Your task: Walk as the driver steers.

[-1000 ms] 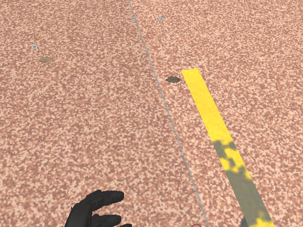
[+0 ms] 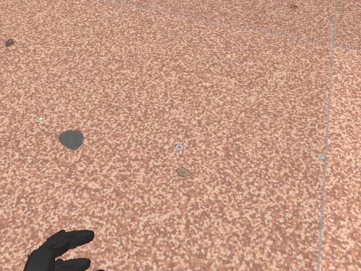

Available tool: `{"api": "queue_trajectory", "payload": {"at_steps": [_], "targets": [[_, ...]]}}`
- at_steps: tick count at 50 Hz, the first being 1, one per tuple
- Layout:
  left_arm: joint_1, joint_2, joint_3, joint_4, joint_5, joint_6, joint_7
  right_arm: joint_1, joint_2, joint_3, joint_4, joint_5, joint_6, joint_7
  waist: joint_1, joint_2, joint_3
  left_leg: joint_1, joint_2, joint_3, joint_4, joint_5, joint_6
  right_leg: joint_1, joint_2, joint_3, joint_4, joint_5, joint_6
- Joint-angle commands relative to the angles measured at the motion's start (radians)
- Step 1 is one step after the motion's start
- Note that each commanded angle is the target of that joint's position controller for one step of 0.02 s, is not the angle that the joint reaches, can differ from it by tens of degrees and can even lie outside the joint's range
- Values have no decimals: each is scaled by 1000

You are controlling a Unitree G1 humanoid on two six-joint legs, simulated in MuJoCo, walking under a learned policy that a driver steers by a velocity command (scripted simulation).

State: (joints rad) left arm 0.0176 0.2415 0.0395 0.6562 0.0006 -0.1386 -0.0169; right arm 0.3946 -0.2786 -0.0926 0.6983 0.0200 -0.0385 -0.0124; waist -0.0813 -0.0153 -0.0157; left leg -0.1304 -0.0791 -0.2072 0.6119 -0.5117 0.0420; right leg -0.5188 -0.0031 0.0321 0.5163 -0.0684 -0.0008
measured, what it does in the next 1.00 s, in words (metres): walks ahead: left foot, then right foot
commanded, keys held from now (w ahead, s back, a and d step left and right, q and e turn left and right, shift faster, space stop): w+q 0.28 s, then w+e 0.72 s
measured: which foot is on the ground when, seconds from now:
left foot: down 0.00-0.00, up 0.02-0.46, down 0.48-1.00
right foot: down 0.00-0.50, up 0.52-0.98, down 1.00-1.00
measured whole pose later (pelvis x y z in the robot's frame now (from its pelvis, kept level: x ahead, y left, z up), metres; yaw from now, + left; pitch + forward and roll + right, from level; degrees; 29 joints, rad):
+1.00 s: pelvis +0.52 +0.04 -0.01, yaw -4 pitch +3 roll +2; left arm 0.07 0.26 0.06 0.71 -0.02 -0.03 -0.06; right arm 0.34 -0.27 -0.10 0.82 0.02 -0.05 -0.03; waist -0.04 -0.03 0.02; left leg 0.06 0.10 0.29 0.50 -0.49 -0.07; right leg -0.55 -0.02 -0.06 0.64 -0.14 -0.12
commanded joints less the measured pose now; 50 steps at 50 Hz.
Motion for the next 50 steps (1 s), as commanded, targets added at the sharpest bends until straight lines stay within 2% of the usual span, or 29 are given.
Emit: {"api": "queue_trajectory", "payload": {"at_steps": [1,2,3,4,5,7,9,11,15,18,21,22,23,24,25,26,27,28,29,30,31,33,36,42,45,47,48,49,50], "targets": [[362,313,107,10,35,-8,6,87,36,23,-133,19,-30,1,124,-358,-374,-588,-29,48,637,-94,-12,864,-441,726,-156,-240,-280],[348,218,90,-7,13,1,6,79,-72,7,-104,33,-27,-3,156,-263,-319,-730,46,19,797,-42,-28,849,-449,823,-208,-517,-279],[307,150,73,-18,4,14,17,-40,-120,-6,-120,22,-18,-2,186,-159,-188,-772,82,53,848,56,-34,732,-405,640,-214,-519,-233],[261,131,62,-17,9,25,21,-111,-118,-7,-138,3,-12,-2,169,-71,-110,-730,118,83,826,134,-33,582,-360,485,-216,-380,-205],[227,113,56,-7,16,31,21,-150,-110,-10,-155,-10,-11,2,143,-58,-52,-689,145,84,777,174,-28,461,-315,381,-231,-273,-194],[190,94,49,14,19,26,21,-123,-77,-10,-148,3,5,11,92,-104,-6,-599,175,90,707,193,-25,331,-262,227,-282,-166,-177],[197,112,57,45,10,17,22,-137,-51,-2,-150,3,19,10,84,-102,12,-606,185,107,637,203,-36,312,-263,136,-315,-67,-189],[212,146,69,70,13,13,24,-181,-42,4,-159,-4,23,9,89,-70,11,-632,196,107,546,259,-45,340,-284,81,-329,15,-201],[235,177,76,105,5,26,30,-285,-16,20,-166,-1,13,28,125,-48,16,-588,194,139,311,424,-37,375,-270,-37,-336,43,-181],[278,203,76,137,-20,41,20,-371,-1,29,-181,1,-5,46,147,-45,47,-494,158,210,129,426,-20,377,-255,-61,-332,19,-178],[307,239,80,161,-42,58,10,-402,-30,19,-198,4,-23,57,140,-72,69,-433,124,246,-3,338,8,443,-288,-19,-276,113,-176],[299,250,80,168,-45,63,10,-353,-49,7,-187,1,-28,57,99,-82,45,-340,96,263,-66,340,24,449,-283,-25,-208,234,-162],[300,241,73,179,-47,65,9,-235,-86,-15,-150,-5,-30,51,32,-69,-26,-151,60,289,-130,389,48,426,-244,-64,-65,385,-138],[310,196,56,182,-38,60,9,-81,-141,-41,-111,-17,-29,39,-39,-57,-133,111,102,237,-93,432,78,301,-193,-105,145,348,-96],[316,91,20,140,0,49,5,68,-249,-63,-99,-41,-24,17,-68,149,-283,433,394,-128,-95,467,174,-15,-88,-132,538,-118,-29],[352,84,15,131,-25,28,5,76,-252,-54,-105,-47,-30,19,-41,292,-406,501,538,-499,-243,404,286,-208,9,33,775,-522,-10],[304,169,43,132,-54,26,3,44,-174,-33,-95,-35,-34,27,-51,185,-294,419,502,-378,-256,364,254,-301,-41,91,850,-468,-12],[251,166,43,113,-53,30,1,-3,-127,-17,-85,-22,-37,29,-23,176,-180,302,456,-218,-266,366,217,-328,-81,61,833,-395,-17],[226,153,44,115,-37,39,5,-74,-90,-6,-81,-19,-40,33,16,125,-113,174,408,-119,-303,375,190,-293,-116,51,782,-318,-15],[233,153,51,119,-27,55,8,-126,-56,3,-78,-20,-48,35,52,143,-65,75,374,-40,-345,404,171,-244,-138,60,735,-261,-10],[263,135,52,128,-31,71,8,-158,-48,4,-72,-25,-57,34,84,155,-47,6,362,10,-386,414,161,-189,-147,66,718,-217,-4],[265,96,46,126,-34,93,8,-174,-52,-3,-52,-33,-75,26,106,120,-20,-38,362,91,-440,486,164,-179,-142,70,690,-159,9],[200,78,44,102,-26,100,9,-150,-67,-12,-16,-39,-80,6,100,80,19,-10,356,202,-458,558,150,-243,-132,90,572,-46,19],[18,48,26,36,-18,96,-31,-95,-125,-35,33,-22,-66,-14,39,64,83,65,366,351,-462,544,110,-210,-112,-7,250,109,-15],[-28,67,30,1,-20,100,-46,-78,-148,-46,55,-5,-48,-14,31,72,103,157,391,384,-409,611,89,-208,-98,-51,180,5,-55],[4,95,44,-11,-19,102,-50,-92,-179,-54,57,3,-34,-16,64,100,63,189,389,413,-295,917,68,-105,-41,-115,164,-102,-95],[79,122,60,0,-22,104,-48,-104,-197,-57,56,9,-26,-17,110,114,13,191,377,430,-175,1086,52,6,5,-150,155,-146,-120],[232,169,88,38,-26,105,-42,-124,-197,-53,53,16,-19,-17,197,95,-64,142,336,461,31,1150,23,218,64,-175,86,-99,-155],[391,255,125,77,-25,111,-23,-106,-166,-40,42,1,-24,-21,258,18,-153,-79,292,464,328,917,-29,525,25,-44,71,-37,-201]]}}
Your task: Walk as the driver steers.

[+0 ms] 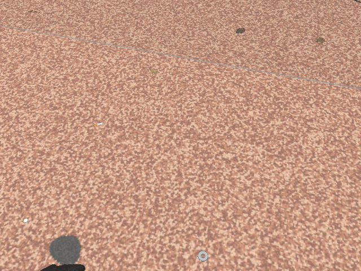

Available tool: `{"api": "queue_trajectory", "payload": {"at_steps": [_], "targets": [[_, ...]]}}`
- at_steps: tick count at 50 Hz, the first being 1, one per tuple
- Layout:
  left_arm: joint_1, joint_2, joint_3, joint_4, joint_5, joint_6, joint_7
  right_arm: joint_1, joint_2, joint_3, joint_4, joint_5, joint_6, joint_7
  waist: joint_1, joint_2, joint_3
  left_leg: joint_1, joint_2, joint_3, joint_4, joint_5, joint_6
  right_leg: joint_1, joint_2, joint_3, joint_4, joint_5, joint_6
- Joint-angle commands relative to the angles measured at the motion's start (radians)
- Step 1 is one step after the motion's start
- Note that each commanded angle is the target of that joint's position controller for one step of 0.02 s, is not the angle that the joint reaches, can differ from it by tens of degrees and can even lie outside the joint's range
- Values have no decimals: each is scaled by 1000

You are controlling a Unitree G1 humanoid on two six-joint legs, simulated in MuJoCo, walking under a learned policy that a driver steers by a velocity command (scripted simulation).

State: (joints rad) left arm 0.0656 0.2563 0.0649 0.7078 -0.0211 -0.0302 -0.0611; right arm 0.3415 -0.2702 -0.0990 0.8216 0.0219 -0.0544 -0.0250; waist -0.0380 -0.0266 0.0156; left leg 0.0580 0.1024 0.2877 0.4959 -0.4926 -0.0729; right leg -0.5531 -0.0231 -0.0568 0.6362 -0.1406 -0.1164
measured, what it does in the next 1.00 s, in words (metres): walks ahead, turning right: left foot, then right foot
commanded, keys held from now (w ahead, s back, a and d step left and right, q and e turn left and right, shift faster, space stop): w+e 0.24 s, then no key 0.76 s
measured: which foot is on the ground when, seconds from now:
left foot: down 0.00-0.00, up 0.02-0.44, down 0.46-1.00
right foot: down 0.00-0.46, up 0.48-0.74, down 0.76-1.00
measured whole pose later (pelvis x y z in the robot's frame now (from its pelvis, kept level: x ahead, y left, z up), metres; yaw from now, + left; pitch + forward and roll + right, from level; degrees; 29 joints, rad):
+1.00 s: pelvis +0.34 -0.04 +0.02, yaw -15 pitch +0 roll +1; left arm 0.25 0.21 0.04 0.79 0.01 -0.01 0.03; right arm 0.17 -0.22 -0.03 0.83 -0.01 -0.02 0.00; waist -0.01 0.00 0.01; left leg -0.33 -0.01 0.00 0.56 -0.23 0.00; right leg -0.25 -0.01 0.05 0.60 -0.35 0.02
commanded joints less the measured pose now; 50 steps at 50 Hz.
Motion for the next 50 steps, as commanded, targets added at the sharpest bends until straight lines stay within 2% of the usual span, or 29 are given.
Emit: {"api": "queue_trajectory", "payload": {"at_steps": [1,2,3,4,5,6,10,15,19,21,22,23,24,25,26,27,28,29,30,32,34,36,37,38,39,40,42,45,50], "targets": [[320,366,116,21,-9,-5,30,43,-12,16,-140,-48,-32,1,80,-274,-251,-726,-93,-120,832,-51,13,869,-222,628,-152,-78,-274],[368,304,93,-17,2,-19,25,-38,-73,19,-153,-9,-76,13,150,-161,-423,-838,-134,-373,950,-112,32,956,-306,925,-332,-238,-328],[343,237,76,-5,9,-31,23,-142,-123,6,-175,30,-93,21,168,-92,-290,-930,-89,-385,947,-16,59,892,-290,798,-356,-184,-268],[284,200,65,-13,0,-37,25,-165,-112,14,-178,16,-102,15,131,-27,-202,-913,-42,-383,868,72,78,747,-250,673,-341,-106,-232],[204,158,52,-28,-1,-37,29,-169,-118,9,-166,-16,-101,5,84,12,-140,-838,-5,-382,779,127,78,589,-210,565,-337,-7,-202],[158,132,42,-49,12,-38,33,-150,-131,-1,-164,-28,-90,4,45,-3,-121,-754,17,-389,727,159,76,477,-183,500,-354,80,-192],[169,158,48,-53,9,-46,53,-173,-89,7,-180,-40,-49,4,20,5,-73,-701,6,-354,541,242,35,323,-133,383,-399,240,-189],[228,165,50,-25,2,-26,78,-335,-43,33,-205,-39,-54,22,86,-55,-43,-597,-81,-306,152,573,16,276,-43,246,-338,362,-97],[288,147,42,3,4,-7,86,-379,-68,25,-216,-35,-64,45,115,-75,-64,-562,-115,-320,29,606,51,389,-87,314,-237,359,-67],[266,142,40,-2,10,-2,89,-337,-90,15,-208,-42,-73,50,86,-87,-82,-523,-117,-325,-20,562,88,450,-104,355,-152,405,-46],[234,135,38,-11,10,-3,90,-278,-96,10,-192,-49,-80,49,45,-86,-100,-438,-120,-308,-86,624,112,452,-78,346,-84,454,-23],[222,110,31,-29,17,-7,88,-216,-129,3,-184,-64,-88,45,21,-58,-162,-281,-56,-345,-80,872,147,409,-20,324,28,425,15],[282,70,15,-45,34,-17,86,-133,-178,-3,-184,-88,-88,39,21,94,-290,9,131,-515,19,1290,255,230,60,281,270,107,71],[430,64,4,-9,20,-18,80,-78,-132,8,-150,-76,-71,43,41,313,-435,202,325,-767,19,1373,429,62,131,251,516,-543,137],[426,147,18,9,13,-6,74,-76,-89,20,-150,-37,-52,46,27,212,-427,155,303,-817,-15,1088,420,18,81,281,591,-573,157],[329,165,26,-4,2,14,76,-130,-77,25,-157,-26,-36,44,18,146,-312,58,258,-760,-52,857,379,-37,53,251,635,-512,179],[263,155,25,-14,5,35,81,-187,-58,38,-162,-32,-23,42,26,92,-229,-69,216,-708,-100,691,348,-40,25,217,602,-464,187],[225,142,26,-26,13,54,86,-247,-43,47,-168,-36,-12,42,48,83,-157,-201,181,-658,-144,578,321,-5,-5,201,520,-430,189],[233,109,19,-25,13,68,89,-289,-53,47,-166,-44,-1,42,79,118,-114,-317,129,-590,-181,507,286,75,-22,172,393,-410,188],[256,53,2,-6,22,69,94,-307,-71,38,-158,-52,9,38,81,180,-112,-406,62,-485,-200,535,272,213,-2,107,217,-364,189],[264,52,0,13,25,61,94,-278,-75,36,-140,-46,15,32,75,176,-164,-374,70,-474,-185,505,283,290,-1,97,89,-237,179],[274,50,1,31,31,59,89,-283,-65,43,-132,-33,22,28,92,156,-168,-406,60,-458,-173,322,257,395,11,74,-72,-65,154],[252,55,1,26,43,60,86,-264,-46,51,-121,-31,24,29,88,140,-148,-439,38,-452,-177,181,216,430,8,80,-123,-37,136],[221,81,3,6,59,60,87,-242,-29,59,-107,-37,22,32,76,103,-116,-484,14,-442,-166,45,161,444,-45,143,-150,-20,110],[182,142,14,-12,55,61,93,-216,-45,55,-106,-45,21,35,31,19,-60,-491,-43,-394,-142,-6,118,362,-85,191,-169,-137,73],[174,130,17,5,48,58,91,-230,-47,52,-106,-45,22,33,28,-51,-28,-406,-79,-341,-105,66,92,229,-65,187,-197,-328,57],[151,75,1,7,51,38,89,-232,-39,53,-95,-40,23,24,25,-68,-2,-335,-79,-332,-46,166,95,164,-50,178,-228,-328,83],[167,68,-1,17,39,12,90,-202,-31,53,-70,-40,24,18,26,-43,-17,-321,-78,-330,-16,286,111,208,-42,166,-191,-171,102],[194,69,-1,34,32,7,92,-204,-32,49,-39,-31,26,18,37,5,-51,-284,-72,-330,16,435,109,255,-30,152,-149,-27,100]]}}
